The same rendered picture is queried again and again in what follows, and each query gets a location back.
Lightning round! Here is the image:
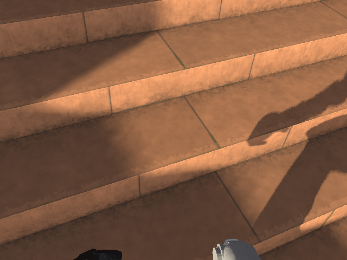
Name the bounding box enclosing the robot left hand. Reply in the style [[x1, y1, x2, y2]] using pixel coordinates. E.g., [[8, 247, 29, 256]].
[[74, 249, 122, 260]]

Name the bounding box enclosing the right robot thigh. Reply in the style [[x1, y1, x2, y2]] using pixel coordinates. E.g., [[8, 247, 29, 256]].
[[213, 240, 261, 260]]

